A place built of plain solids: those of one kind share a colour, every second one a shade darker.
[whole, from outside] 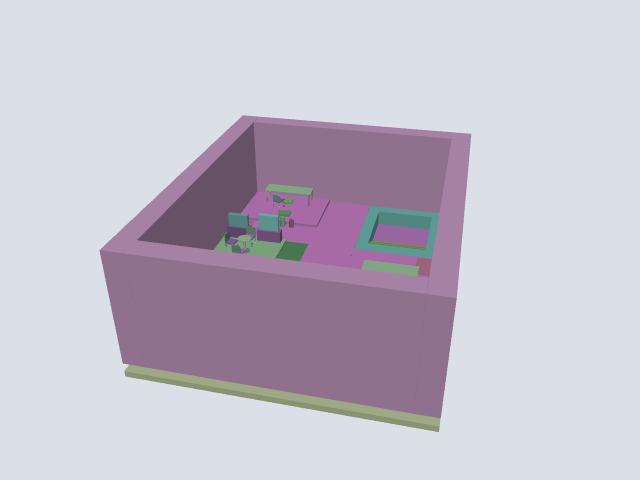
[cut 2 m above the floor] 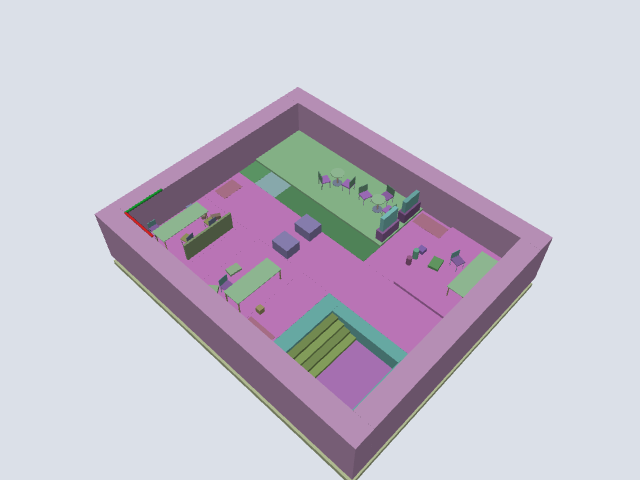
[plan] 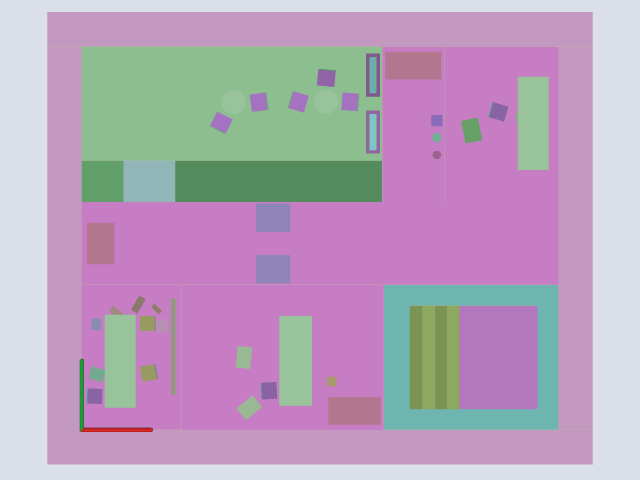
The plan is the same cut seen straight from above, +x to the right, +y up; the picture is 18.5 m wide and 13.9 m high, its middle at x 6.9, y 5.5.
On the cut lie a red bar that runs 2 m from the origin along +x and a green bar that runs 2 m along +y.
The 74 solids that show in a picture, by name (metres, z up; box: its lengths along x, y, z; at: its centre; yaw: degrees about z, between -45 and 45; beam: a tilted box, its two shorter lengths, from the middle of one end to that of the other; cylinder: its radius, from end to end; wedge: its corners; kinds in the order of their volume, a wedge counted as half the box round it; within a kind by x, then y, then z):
{
 "wall_1": {"box": [1.0, 11.1, 5.5], "at": [-0.5, 5.55, 1.75]},
 "wall_2": {"box": [15.8, 1.0, 5.5], "at": [6.9, -0.5, 1.75]},
 "wall_3": {"box": [15.8, 1.0, 5.5], "at": [6.9, 11.6, 1.75]},
 "wall_4": {"box": [1.0, 11.1, 5.5], "at": [14.3, 5.55, 1.75]},
 "floor_1": {"box": [2.9, 4.2, 1.0], "at": [1.45, 2.1, -0.5]},
 "floor_2": {"box": [1.2, 4.2, 1.0], "at": [3.5, 2.1, -0.5]},
 "floor_3": {"box": [2.95, 4.2, 1.0], "at": [5.58, 2.1, -0.5]},
 "floor_4": {"box": [13.8, 2.4, 1.0], "at": [6.9, 5.4, -0.5]},
 "floor_5": {"box": [1.7, 4.2, 1.0], "at": [7.9, 2.1, -0.5]},
 "floor_6": {"box": [1.8, 4.5, 1.0], "at": [9.6, 8.85, -0.5]},
 "floor_7": {"box": [3.3, 4.5, 1.15], "at": [12.15, 8.85, -0.42]},
 "floor_base_1": {"box": [15.8, 13.1, 0.3], "at": [6.9, 5.55, -1.57]},
 "floor_deck_1": {"box": [8.7, 3.3, 1.12], "at": [4.35, 9.45, -0.44]},
 "floor_rim_1": {"box": [0.75, 4.2, 1.0], "at": [9.12, 2.1, -0.5]},
 "floor_rim_2": {"box": [3.7, 0.6, 1.0], "at": [11.35, 0.3, -0.5]},
 "floor_rim_3": {"box": [3.7, 0.6, 1.0], "at": [11.35, 3.9, -0.5]},
 "floor_rim_4": {"box": [0.6, 4.2, 1.0], "at": [13.5, 2.1, -0.5]},
 "floor_fore_1": {"box": [1.21, 1.2, 1.0], "at": [0.6, 7.2, -0.5]},
 "floor_fore_2": {"box": [5.99, 1.2, 1.0], "at": [5.71, 7.2, -0.5]},
 "step_down_1": {"box": [0.36, 3.0, 0.84], "at": [9.68, 2.1, -0.58]},
 "step_down_2": {"box": [0.36, 3.0, 0.68], "at": [10.04, 2.1, -0.66]},
 "step_down_3": {"box": [0.36, 3.0, 0.52], "at": [10.4, 2.1, -0.74]},
 "step_down_4": {"box": [0.36, 3.0, 0.36], "at": [10.76, 2.1, -0.82]},
 "floor_pit_1": {"box": [2.26, 3.0, 0.3], "at": [12.07, 2.1, -0.95]},
 "floor_before_steps_1": {"box": [1.5, 1.2, 1.0], "at": [1.96, 7.2, -0.5]},
 "neck_1": {"box": [1.0, 0.83, 0.6], "at": [5.54, 4.66, 0.3]},
 "neck_2": {"box": [1.0, 0.83, 0.6], "at": [5.54, 6.14, 0.3]},
 "edgeE_1": {"box": [0.41, 1.25, 0.6], "at": [8.44, 8.62, 0.42]},
 "edgeE_2": {"box": [0.41, 1.25, 0.6], "at": [8.44, 10.28, 0.42]},
 "screenE_1": {"box": [0.12, 2.8, 1.04], "at": [2.65, 2.41, 0.52]},
 "edgeE_plant_1": {"box": [0.21, 1.05, 0.86], "at": [8.44, 8.62, 1.15]},
 "edgeE_plant_2": {"box": [0.21, 1.05, 0.71], "at": [8.44, 10.28, 1.07]},
 "top_1": {"box": [0.9, 2.7, 0.034], "at": [1.12, 1.99, 0.7]},
 "top_2": {"cylinder": 0.35, "from": [4.39, 9.49, 0.81], "to": [4.39, 9.49, 0.85]},
 "top_3": {"box": [0.95, 2.6, 0.044], "at": [6.2, 2.0, 0.72]},
 "top_4": {"cylinder": 0.35, "from": [7.08, 9.5, 0.81], "to": [7.08, 9.5, 0.85]},
 "top_5": {"box": [0.9, 2.7, 0.036], "at": [13.08, 8.88, 0.86]},
 "low_mat_1": {"box": [0.8, 1.2, 0.06], "at": [0.55, 5.4, -0.02]},
 "low_mat_2": {"box": [1.52, 0.8, 0.06], "at": [7.9, 0.55, -0.02]},
 "low_mat_3": {"box": [1.62, 0.8, 0.06], "at": [9.6, 10.55, -0.02]},
 "cushion_1": {"box": [0.5, 0.67, 0.19], "at": [11.29, 8.67, 0.2], "yaw": 10.9},
 "cushion_2": {"box": [0.56, 0.56, 0.16], "at": [12.89, 8.91, 0.18], "yaw": 9.0},
 "carton_folded_1": {"box": [0.43, 0.63, 0.17], "at": [4.7, 2.1, 0.04], "yaw": -6.2},
 "carton_folded_2": {"box": [0.61, 0.44, 0.16], "at": [4.85, 0.64, 0.08], "yaw": 38.8},
 "chair_seat_1": {"box": [0.51, 0.49, 0.05], "at": [4.04, 8.89, 0.56], "yaw": -26.2},
 "chair_seat_2": {"box": [0.49, 0.51, 0.05], "at": [5.14, 9.49, 0.56], "yaw": 7.9},
 "chair_seat_3": {"box": [0.49, 0.51, 0.05], "at": [6.27, 9.5, 0.56], "yaw": -16.6},
 "chair_seat_4": {"box": [0.51, 0.49, 0.05], "at": [7.08, 10.2, 0.56], "yaw": -5.4},
 "chair_seat_5": {"box": [0.49, 0.51, 0.05], "at": [7.78, 9.5, 0.56], "yaw": -4.3},
 "toolbox_1": {"box": [0.53, 0.21, 0.2], "at": [1.05, 3.35, 0.1], "yaw": -40.5},
 "toolbox_2": {"box": [0.22, 0.49, 0.23], "at": [1.64, 3.63, 0.12], "yaw": -30.0},
 "cable_reel_1": {"box": [0.28, 0.34, 0.41], "at": [0.42, 3.06, 0.2], "yaw": -5.2},
 "tray_stack_1": {"box": [0.42, 0.36, 0.21], "at": [0.44, 1.61, 0.1], "yaw": -17.4},
 "chair_back_1": {"box": [0.036, 0.51, 0.43], "at": [5.36, 9.52, 0.81], "yaw": 7.9},
 "chair_back_2": {"box": [0.036, 0.51, 0.43], "at": [6.05, 9.57, 0.81], "yaw": -16.6},
 "chair_back_3": {"box": [0.51, 0.036, 0.43], "at": [7.11, 10.42, 0.81], "yaw": -5.4},
 "chair_back_4": {"box": [0.036, 0.51, 0.43], "at": [8.01, 9.48, 0.81], "yaw": -4.3},
 "edge_bin_1": {"cylinder": 0.14, "from": [10.29, 8.46, 0.0], "to": [10.29, 8.46, 0.54]},
 "chairb_seat_1": {"box": [0.46, 0.44, 0.05], "at": [0.37, 0.98, 0.42], "yaw": -2.3},
 "chairb_seat_2": {"box": [0.47, 0.49, 0.04], "at": [5.42, 1.13, 0.42], "yaw": 3.3},
 "chairb_seat_3": {"box": [0.5, 0.46, 0.05], "at": [12.06, 9.21, 0.61], "yaw": -16.3},
 "foot_1": {"cylinder": 0.25, "from": [4.39, 9.49, 0.07], "to": [4.39, 9.49, 0.14]},
 "foot_2": {"cylinder": 0.25, "from": [7.08, 9.5, 0.07], "to": [7.08, 9.5, 0.14]},
 "step_stool_1": {"box": [0.34, 0.38, 0.2], "at": [2.33, 3.01, 0.1], "yaw": 12.8},
 "edge_toolbox_1": {"box": [0.33, 0.33, 0.22], "at": [10.29, 8.96, 0.11]},
 "edge_carton_1": {"box": [0.28, 0.28, 0.3], "at": [7.24, 1.4, 0.15]},
 "edge_umbrella_stand_1": {"cylinder": 0.12, "from": [10.29, 7.96, 0.0], "to": [10.29, 7.96, 0.45]},
 "chaira_seat_1": {"box": [0.46, 0.44, 0.05], "at": [1.91, 3.08, 0.42]},
 "chaira_seat_2": {"box": [0.46, 0.44, 0.05], "at": [1.95, 1.65, 0.42], "yaw": 10.7},
 "chairb_back_1": {"box": [0.03, 0.44, 0.32], "at": [0.15, 0.99, 0.61], "yaw": -2.3},
 "chairb_back_2": {"box": [0.024, 0.49, 0.43], "at": [5.2, 1.12, 0.66], "yaw": 3.3},
 "chairb_back_3": {"box": [0.036, 0.46, 0.39], "at": [11.84, 9.28, 0.83], "yaw": -16.3},
 "dumbbell_1": {"box": [0.14, 0.31, 0.16], "at": [2.17, 3.5, 0.08], "yaw": 45.0},
 "chaira_back_1": {"box": [0.03, 0.44, 0.32], "at": [2.13, 3.08, 0.61]}
}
